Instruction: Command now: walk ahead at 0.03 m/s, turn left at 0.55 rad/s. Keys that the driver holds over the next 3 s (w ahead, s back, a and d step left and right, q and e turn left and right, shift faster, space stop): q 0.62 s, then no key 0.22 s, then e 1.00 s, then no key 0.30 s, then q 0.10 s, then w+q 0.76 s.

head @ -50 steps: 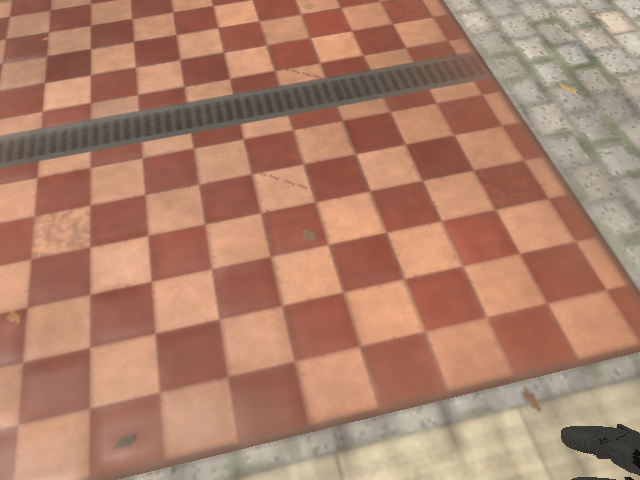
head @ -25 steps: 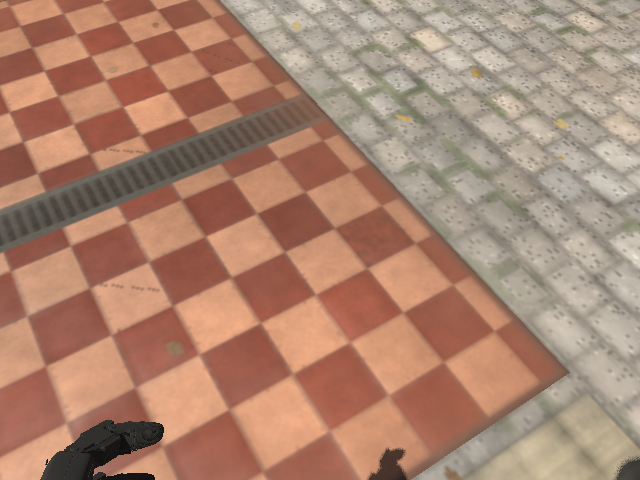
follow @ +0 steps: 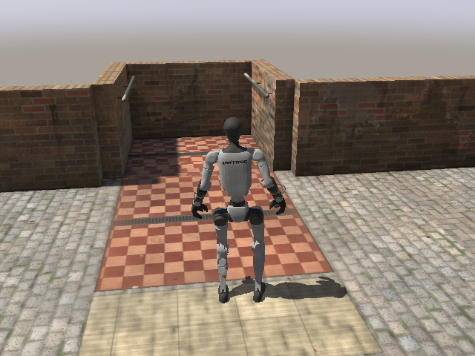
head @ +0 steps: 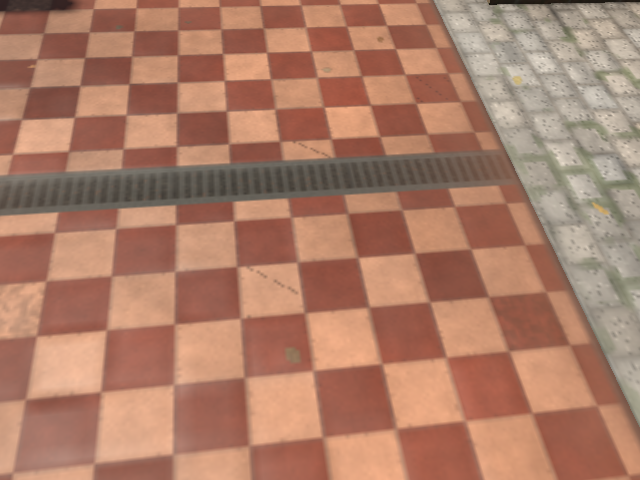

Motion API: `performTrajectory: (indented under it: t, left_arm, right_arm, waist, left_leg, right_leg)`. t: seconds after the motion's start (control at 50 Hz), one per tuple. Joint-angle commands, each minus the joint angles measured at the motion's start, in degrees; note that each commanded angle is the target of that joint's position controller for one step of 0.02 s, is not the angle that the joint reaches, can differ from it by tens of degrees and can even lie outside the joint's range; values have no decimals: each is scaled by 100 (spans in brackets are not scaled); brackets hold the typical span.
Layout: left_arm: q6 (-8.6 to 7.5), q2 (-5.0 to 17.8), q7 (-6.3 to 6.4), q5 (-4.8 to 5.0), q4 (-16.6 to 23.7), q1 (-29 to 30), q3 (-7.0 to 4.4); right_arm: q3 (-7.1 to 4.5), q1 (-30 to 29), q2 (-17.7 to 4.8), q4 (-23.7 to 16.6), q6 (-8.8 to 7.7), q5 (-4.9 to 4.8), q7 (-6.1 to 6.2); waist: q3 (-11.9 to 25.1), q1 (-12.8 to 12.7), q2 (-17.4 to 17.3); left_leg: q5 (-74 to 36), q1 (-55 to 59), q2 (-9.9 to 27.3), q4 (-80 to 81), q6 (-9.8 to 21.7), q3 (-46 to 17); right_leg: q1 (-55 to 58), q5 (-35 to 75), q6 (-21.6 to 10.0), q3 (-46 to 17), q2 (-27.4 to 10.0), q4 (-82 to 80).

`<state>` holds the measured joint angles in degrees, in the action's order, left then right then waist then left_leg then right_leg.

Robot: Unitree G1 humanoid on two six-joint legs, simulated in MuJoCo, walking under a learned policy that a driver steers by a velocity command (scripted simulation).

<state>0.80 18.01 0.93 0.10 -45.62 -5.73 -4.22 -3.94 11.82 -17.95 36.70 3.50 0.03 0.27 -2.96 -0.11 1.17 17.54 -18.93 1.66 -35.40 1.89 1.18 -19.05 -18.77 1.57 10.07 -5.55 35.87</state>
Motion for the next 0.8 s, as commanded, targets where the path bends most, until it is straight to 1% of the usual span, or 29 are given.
performTrajectory:
  t: [0.02,0.04,0.06,0.08,0.1,0.12,0.16,0.22,0.28,0.32,0.36,0.38,0.4,0.42,0.44,0.46,0.48,0.5,0.52,0.54,0.56,0.58,0.6,0.62,0.64,0.66,0.7,0.76,0.8]
  left_arm:
    - [-39,584,68,-132,628,607,-151]
    - [-17,605,72,-12,596,493,-183]
    - [4,595,110,1,434,262,-213]
    - [15,665,145,-54,374,195,-241]
    - [3,637,140,-74,342,165,-245]
    - [-17,588,124,-53,334,100,-237]
    - [-45,473,104,5,339,132,-196]
    - [-73,372,65,11,396,328,-136]
    - [-104,427,6,40,405,322,-133]
    - [-139,478,-36,65,406,260,-145]
    - [-188,515,-84,78,407,150,-161]
    - [-215,517,-108,79,381,21,-171]
    - [-240,520,-126,70,322,-184,-190]
    - [-248,651,-118,33,267,-379,-241]
    - [-217,1029,-80,-60,303,-490,-320]
    - [-176,1358,-73,-205,288,-310,-371]
    - [-208,1008,-50,-220,467,-69,-281]
    - [-207,701,-5,-167,551,227,-189]
    - [-190,593,27,-93,588,422,-155]
    - [-182,526,61,-13,597,442,-126]
    - [-155,532,96,-8,580,362,-104]
    - [-122,554,121,-32,557,241,-107]
    - [-89,592,144,-58,534,91,-117]
    - [-61,644,158,-75,514,-45,-134]
    - [-41,705,153,-78,490,-161,-150]
    - [-24,777,132,-65,478,-180,-169]
    - [2,938,59,-23,488,-89,-213]
    - [4,1041,-38,74,419,-101,-224]
    - [-4,978,-57,173,361,10,-175]
  right_arm:
    - [-370,652,-1407,-400,-221,214,28]
    - [-317,424,-1267,-387,-326,195,20]
    - [-300,69,-1124,-443,-362,78,39]
    - [-243,-159,-968,-489,-355,-23,71]
    - [-193,-214,-893,-525,-342,-25,109]
    - [-175,-202,-859,-553,-325,-4,130]
    - [-191,-114,-877,-579,-301,-7,164]
    - [-249,-19,-994,-594,-240,-34,208]
    - [-287,-64,-1071,-642,-185,-17,181]
    - [-292,-132,-1067,-666,-160,-32,145]
    - [-294,-220,-1053,-687,-136,-69,124]
    - [-292,-308,-1037,-703,-121,-100,125]
    - [-283,-426,-1007,-722,-100,-148,138]
    - [-258,-402,-907,-725,-93,-171,156]
    - [-182,-137,-611,-712,-94,-107,149]
    - [-219,-43,-671,-869,-135,-140,151]
    - [-363,75,-1158,-739,-175,-29,159]
    - [-448,132,-1294,-605,-156,-77,135]
    - [-441,229,-1151,-476,-96,-77,144]
    - [-411,227,-1021,-456,-51,-64,146]
    - [-360,190,-859,-471,-28,-94,123]
    - [-320,68,-765,-539,-28,-133,105]
    - [-282,-101,-686,-623,-38,-161,93]
    - [-251,-251,-635,-695,-47,-165,85]
    - [-213,-359,-571,-749,-56,-136,78]
    - [-172,-388,-501,-783,-63,-98,65]
    - [-101,-374,-405,-808,-78,-51,38]
    - [-117,-207,-508,-729,-67,-69,27]
    - [-124,154,-466,-549,-65,-55,9]
  waist:
    - [657,455,-1438]
    - [644,253,-1221]
    - [640,69,-864]
    - [649,6,-842]
    - [730,-44,-881]
    - [833,-72,-859]
    - [894,-16,-821]
    - [850,115,-905]
    - [773,158,-1036]
    - [757,157,-1089]
    - [791,115,-1114]
    - [823,30,-1099]
    - [847,-115,-1054]
    - [895,-164,-889]
    - [1035,-11,116]
    - [643,189,1548]
    - [595,120,1030]
    - [524,228,711]
    - [423,287,587]
    - [346,205,612]
    - [303,157,612]
    - [288,67,647]
    - [316,-51,704]
    - [362,-168,746]
    - [440,-259,761]
    - [517,-276,765]
    - [598,-264,825]
    - [618,-214,891]
    - [613,43,791]
  left_leg:
    - [-2691,1245,1966,1826,1832,-3020]
    - [-2447,1175,1686,1789,1552,-2519]
    - [-2132,1179,1378,1706,1219,-2167]
    - [-2253,1172,1279,1653,1064,-2021]
    - [-2606,1046,1151,1605,1036,-1885]
    - [-2773,1071,1069,1572,1047,-1824]
    - [-2761,1287,987,1516,1054,-1825]
    - [-2305,1347,941,1446,1086,-2063]
    - [-1957,1019,911,1441,1139,-2400]
    - [-1971,940,869,1399,1129,-2667]
    - [-2120,1006,814,1290,1077,-2940]
    - [-2168,1000,736,1187,1001,-3006]
    - [-2066,882,589,1044,849,-2978]
    - [-1535,534,364,820,598,-2833]
    - [12,-196,-172,-205,256,-2179]
    - [1849,-1362,-1019,-1281,-100,-1069]
    - [1840,-1424,-560,-2523,-339,-1140]
    - [1446,-1382,-479,-2955,-407,-1110]
    - [1117,-1424,-437,-3186,-512,-1024]
    - [823,-1635,-411,-3408,-603,-993]
    - [689,-1655,-378,-3446,-670,-866]
    - [561,-1681,-339,-3278,-719,-688]
    - [490,-1770,-271,-3012,-763,-570]
    - [477,-1824,-187,-2722,-805,-510]
    - [537,-1707,-121,-2409,-826,-487]
    - [617,-1477,-68,-2069,-819,-438]
    - [747,-855,-31,-1389,-749,-240]
    - [532,-210,-138,-442,-617,-26]
    - [-465,565,-253,937,-370,108]
  right_leg:
    - [-1906,-1913,192,-1090,547,2730]
    - [-1919,-1416,91,-1294,455,2951]
    - [-1910,-944,72,-1365,382,2883]
    - [-1901,-633,108,-1385,371,2812]
    - [-1652,-425,163,-1352,437,2909]
    - [-1531,-270,209,-1349,507,2884]
    - [-1502,-84,277,-1370,572,2330]
    - [-1276,-36,356,-1452,643,1383]
    - [-786,-160,331,-1478,741,783]
    - [-531,-239,281,-1501,804,434]
    - [-301,-211,204,-1519,838,-35]
    - [-74,-4,145,-1498,843,-463]
    - [326,502,64,-1423,828,-1136]
    - [912,1131,-75,-1529,532,-1612]
    - [1604,1545,-496,-2506,-587,-1812]
    - [1416,2484,-1478,-3809,-1567,-1985]
    - [1148,2535,-1837,-3791,-1841,-1973]
    - [1019,2355,-1631,-3189,-1480,-1891]
    - [1017,2054,-1375,-2674,-1085,-1835]
    - [1142,2062,-1312,-2430,-968,-1812]
    - [1151,2255,-1324,-2156,-860,-1817]
    - [1233,2323,-1350,-1937,-777,-1855]
    - [1463,2399,-1395,-1839,-794,-1860]
    - [1701,2501,-1447,-1798,-866,-1851]
    - [1826,2615,-1495,-1793,-920,-1819]
    - [1848,2712,-1513,-1733,-954,-1779]
    - [1629,2940,-1520,-1567,-993,-1736]
    - [1496,3101,-1483,-1557,-1060,-1569]
    - [1265,2924,-1255,-1438,-949,-1224]
